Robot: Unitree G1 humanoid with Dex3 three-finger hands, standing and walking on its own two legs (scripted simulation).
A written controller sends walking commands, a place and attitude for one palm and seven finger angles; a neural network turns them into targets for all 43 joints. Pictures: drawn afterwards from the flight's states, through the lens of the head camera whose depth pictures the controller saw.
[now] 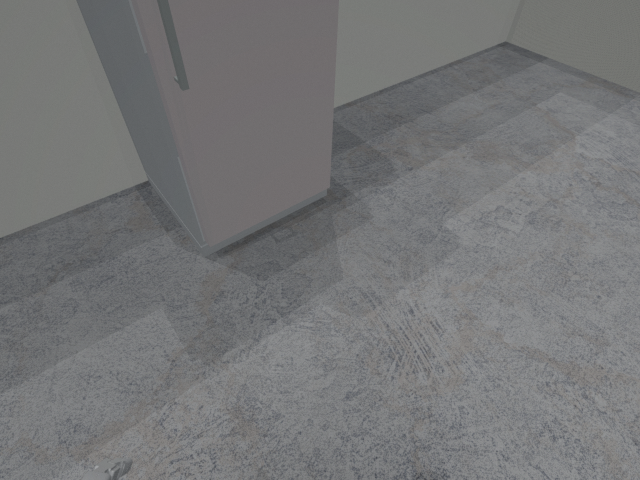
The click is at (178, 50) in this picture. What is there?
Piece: fridge door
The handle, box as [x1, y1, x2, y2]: [157, 0, 188, 90]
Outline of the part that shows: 157,0 177,75 174,76 174,79 179,84 180,88 183,90 187,89 188,84 167,0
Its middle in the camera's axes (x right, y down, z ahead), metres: -0.37 -0.51 +0.90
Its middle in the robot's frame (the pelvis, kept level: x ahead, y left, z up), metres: +1.02 +0.42 +0.13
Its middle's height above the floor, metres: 0.90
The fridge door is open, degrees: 0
